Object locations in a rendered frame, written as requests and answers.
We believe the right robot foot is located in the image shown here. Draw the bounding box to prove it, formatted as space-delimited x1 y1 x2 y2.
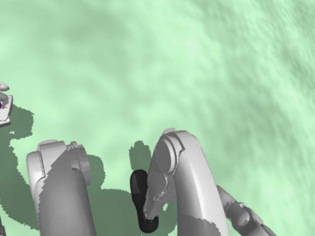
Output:
130 170 158 233

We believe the right robot hand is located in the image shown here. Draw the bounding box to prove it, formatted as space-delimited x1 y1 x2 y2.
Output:
216 185 237 218

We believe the left robot hand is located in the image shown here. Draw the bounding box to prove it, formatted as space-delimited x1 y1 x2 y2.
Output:
0 82 13 128

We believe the right robot arm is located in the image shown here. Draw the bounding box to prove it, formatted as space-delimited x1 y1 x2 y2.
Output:
226 202 276 236

